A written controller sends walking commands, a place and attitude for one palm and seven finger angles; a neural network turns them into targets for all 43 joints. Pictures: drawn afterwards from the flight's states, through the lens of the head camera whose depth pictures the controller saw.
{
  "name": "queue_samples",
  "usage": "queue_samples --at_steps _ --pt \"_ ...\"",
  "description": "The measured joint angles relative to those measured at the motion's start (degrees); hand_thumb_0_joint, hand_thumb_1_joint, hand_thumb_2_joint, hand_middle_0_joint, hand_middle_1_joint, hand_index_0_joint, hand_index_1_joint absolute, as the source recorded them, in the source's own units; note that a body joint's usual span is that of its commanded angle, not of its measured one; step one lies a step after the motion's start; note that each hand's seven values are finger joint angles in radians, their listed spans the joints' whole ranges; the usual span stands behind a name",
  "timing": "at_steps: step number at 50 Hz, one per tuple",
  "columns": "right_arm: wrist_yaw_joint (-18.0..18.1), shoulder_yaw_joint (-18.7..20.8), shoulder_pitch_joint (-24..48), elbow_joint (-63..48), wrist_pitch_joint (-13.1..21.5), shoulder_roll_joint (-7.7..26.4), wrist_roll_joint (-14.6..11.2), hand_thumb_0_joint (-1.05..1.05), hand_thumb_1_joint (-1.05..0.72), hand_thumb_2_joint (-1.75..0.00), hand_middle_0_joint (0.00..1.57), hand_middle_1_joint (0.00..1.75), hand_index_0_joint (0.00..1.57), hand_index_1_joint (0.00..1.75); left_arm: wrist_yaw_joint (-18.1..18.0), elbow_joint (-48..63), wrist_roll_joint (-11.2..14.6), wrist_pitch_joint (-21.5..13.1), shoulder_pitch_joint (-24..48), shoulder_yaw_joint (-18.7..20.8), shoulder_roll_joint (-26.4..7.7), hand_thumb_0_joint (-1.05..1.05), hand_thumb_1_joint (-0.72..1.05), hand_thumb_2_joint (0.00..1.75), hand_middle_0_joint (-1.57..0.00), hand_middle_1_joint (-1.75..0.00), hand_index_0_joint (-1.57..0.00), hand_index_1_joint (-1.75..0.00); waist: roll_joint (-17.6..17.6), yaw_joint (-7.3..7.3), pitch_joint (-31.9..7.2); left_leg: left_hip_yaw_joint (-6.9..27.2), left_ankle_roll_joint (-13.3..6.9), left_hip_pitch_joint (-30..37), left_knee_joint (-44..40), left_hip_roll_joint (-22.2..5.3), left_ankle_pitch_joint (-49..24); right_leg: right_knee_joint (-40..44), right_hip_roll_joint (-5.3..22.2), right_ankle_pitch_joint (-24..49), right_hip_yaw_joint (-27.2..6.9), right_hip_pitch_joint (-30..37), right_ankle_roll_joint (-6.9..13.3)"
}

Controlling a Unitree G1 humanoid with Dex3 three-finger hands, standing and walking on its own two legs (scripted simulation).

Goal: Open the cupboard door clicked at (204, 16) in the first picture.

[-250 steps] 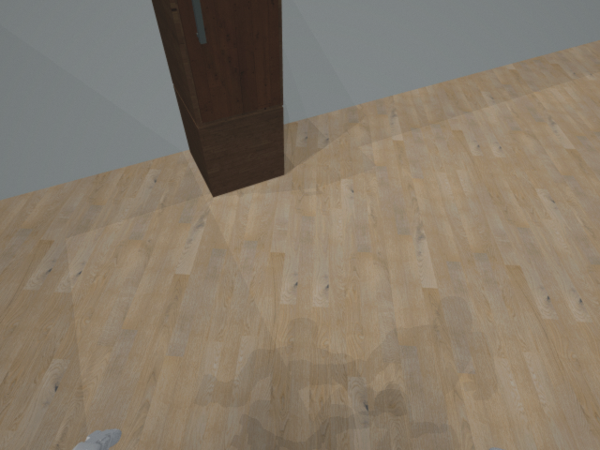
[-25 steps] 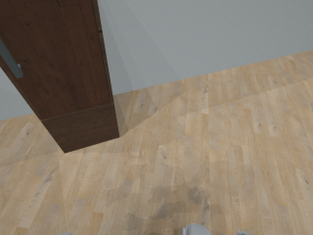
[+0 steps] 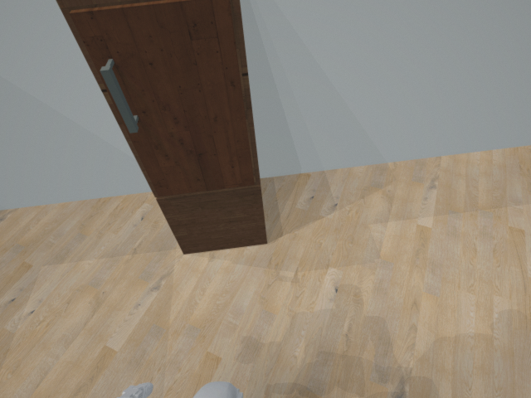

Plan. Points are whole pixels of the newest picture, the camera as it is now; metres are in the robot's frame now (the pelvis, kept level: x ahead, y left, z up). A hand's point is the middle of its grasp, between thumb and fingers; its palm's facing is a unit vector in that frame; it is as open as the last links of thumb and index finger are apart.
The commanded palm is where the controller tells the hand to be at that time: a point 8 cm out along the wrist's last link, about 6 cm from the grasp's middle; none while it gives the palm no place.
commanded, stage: turn to face it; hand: left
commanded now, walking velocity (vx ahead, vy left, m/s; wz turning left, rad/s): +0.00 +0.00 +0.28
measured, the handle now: (122, 97) +0.77 +0.38 +0.05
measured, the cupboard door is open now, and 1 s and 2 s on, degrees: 0 0 0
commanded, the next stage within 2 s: take the last steps up to it in 0.10 s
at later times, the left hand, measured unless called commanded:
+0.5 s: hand out of the picture -0.01 +0.27 -0.17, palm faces +0.17 -0.96 -0.20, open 7.4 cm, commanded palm none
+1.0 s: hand out of the picture +0.10 +0.21 -0.16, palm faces +0.23 -0.95 -0.22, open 7.2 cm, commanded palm none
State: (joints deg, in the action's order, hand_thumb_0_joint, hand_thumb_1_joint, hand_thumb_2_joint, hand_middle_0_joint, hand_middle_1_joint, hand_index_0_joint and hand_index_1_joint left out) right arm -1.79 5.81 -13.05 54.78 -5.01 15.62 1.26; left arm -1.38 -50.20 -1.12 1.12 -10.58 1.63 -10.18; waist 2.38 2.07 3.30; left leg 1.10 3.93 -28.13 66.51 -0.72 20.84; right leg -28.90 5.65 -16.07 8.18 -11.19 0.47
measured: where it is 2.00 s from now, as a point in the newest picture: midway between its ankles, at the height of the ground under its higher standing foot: outside the picture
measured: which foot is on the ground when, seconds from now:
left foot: up 0.00-0.20, down 0.22-0.74, up 0.76-1.00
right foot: down 0.00-0.22, up 0.24-0.72, down 0.74-1.00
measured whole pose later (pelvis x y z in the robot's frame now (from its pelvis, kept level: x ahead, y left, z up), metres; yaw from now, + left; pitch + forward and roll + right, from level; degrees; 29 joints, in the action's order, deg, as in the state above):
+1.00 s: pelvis +0.13 +0.03 +0.01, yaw +10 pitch -2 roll +1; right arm -0.9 3.9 -18.6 62.3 -0.4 10.2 1.6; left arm -0.9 -61.9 -1.1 -3.3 -19.5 2.4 -7.9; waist 2.1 0.8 0.1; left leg -2.2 0.4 -30.1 58.9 -6.0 11.3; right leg -19.7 0.8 -13.4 9.4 -5.0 2.9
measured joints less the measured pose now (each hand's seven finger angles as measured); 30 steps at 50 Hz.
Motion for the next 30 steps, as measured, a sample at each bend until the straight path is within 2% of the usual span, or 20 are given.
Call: queue_samples --at_steps 4,8,10,11,13,15,18,21,25,30 --pt "0.11 -0.53 1.47 0.49 -0.32 -0.16 -0.19 0.00 -0.91 -0.90 0.20 0.30 0.19 0.30 0.15 -1.25 -0.45 -0.11 -2.19 0.18 -0.47 0.00 0.90 0.90 -0.21 -0.30 -0.20 -0.30 -1.29 -1.55 0.64 -1.01 0.21 3.73 -8.23 -1.47 2.57 -0.37 1.36 -0.01 1.78 -0.38 -0.43" --pt "0.40 -1.38 3.95 0.22 0.36 -0.70 -0.64 0.00 -0.91 -0.90 0.20 0.30 0.19 0.30 0.34 -3.01 -0.83 0.03 -4.31 0.66 -1.62 0.00 0.90 0.90 -0.21 -0.30 -0.20 -0.30 -2.78 -3.43 1.48 -2.98 -0.50 8.89 -19.92 -1.16 4.77 -2.18 2.68 -0.36 2.85 -1.95 -1.53" --pt "0.51 -1.91 4.81 -0.31 1.32 -1.10 -0.80 0.00 -0.91 -0.90 0.20 0.30 0.19 0.30 0.34 -4.14 -0.63 0.36 -5.40 1.05 -2.52 0.00 0.90 0.90 -0.21 -0.30 -0.20 -0.30 -3.48 -3.82 1.47 -4.22 -1.03 12.55 -28.49 -0.70 0.53 -4.11 3.35 -1.08 3.59 -2.99 -2.49" --pt "0.48 -2.17 4.98 -0.67 2.02 -1.13 -0.79 0.00 -0.91 -0.90 0.20 0.30 0.19 0.30 0.33 -4.58 -0.35 0.65 -6.09 1.26 -2.94 0.00 0.90 0.90 -0.21 -0.30 -0.20 -0.30 -3.50 -3.92 1.16 -4.61 -1.96 14.57 -33.17 -0.76 -2.41 -5.90 3.54 -1.88 3.99 -3.88 -3.07" --pt "0.68 -2.67 5.78 -0.66 2.98 -2.44 -0.48 0.00 -0.91 -0.90 0.20 0.30 0.19 0.30 0.15 -6.02 0.05 1.77 -6.29 1.77 -4.29 0.00 0.90 0.90 -0.21 -0.30 -0.20 -0.30 -5.42 -4.53 1.50 -5.02 -4.56 14.37 -32.56 0.33 -1.67 -12.78 3.48 -8.90 0.96 -6.61 -3.69" --pt "0.94 -3.51 5.78 -0.60 3.53 -3.57 -0.08 0.00 -0.91 -0.90 0.20 0.30 0.19 0.30 0.18 -7.41 -0.08 2.71 -6.75 2.10 -4.92 0.01 0.91 0.90 -0.20 -0.30 -0.20 -0.30 -5.96 -5.10 1.06 -5.31 -5.79 15.34 -33.22 0.34 -1.28 -21.32 1.80 -12.82 -1.80 -9.52 -3.50" --pt "1.66 -4.29 4.41 -0.22 4.48 -4.84 -0.01 0.00 -0.90 -0.90 0.20 0.30 0.20 0.30 1.12 -9.09 -0.37 2.69 -7.11 2.14 -4.83 0.01 0.91 0.90 -0.20 -0.30 -0.20 -0.30 -5.26 -4.83 -0.40 -4.97 -6.26 17.83 -37.28 0.36 -2.96 -30.38 0.26 -9.61 -3.36 -12.69 -3.23" --pt "2.00 -4.79 2.13 0.67 5.56 -5.90 -0.21 0.00 -0.90 -0.90 0.20 0.30 0.20 0.30 1.82 -9.63 -0.52 1.77 -6.92 1.77 -4.21 0.01 0.91 0.90 -0.20 -0.30 -0.19 -0.30 -4.61 -4.30 -1.57 -4.49 -6.80 20.47 -41.72 1.10 -4.96 -32.83 0.05 -5.52 -4.18 -14.15 -3.35" --pt "2.59 -4.27 -1.51 2.41 6.59 -5.92 -0.38 0.00 -0.93 -0.90 0.21 0.30 0.20 0.30 2.05 -9.52 -0.60 1.00 -5.90 1.22 -2.87 0.01 0.91 0.90 -0.20 -0.30 -0.19 -0.30 -4.16 -3.48 -2.59 -4.09 -7.27 23.19 -45.78 2.42 -6.42 -29.56 0.30 -3.31 -4.90 -14.57 -3.64" --pt "2.59 -4.05 -6.31 5.39 6.68 -5.96 0.01 0.00 -0.92 -0.90 0.21 0.30 0.20 0.30 2.30 -9.11 -0.49 0.70 -3.54 0.92 -1.11 0.01 0.91 0.90 -0.20 -0.30 -0.19 -0.30 -3.63 -1.92 -2.79 -3.95 -7.02 25.63 -47.64 3.34 -5.97 -20.23 0.41 -2.88 -4.56 -13.41 -3.32"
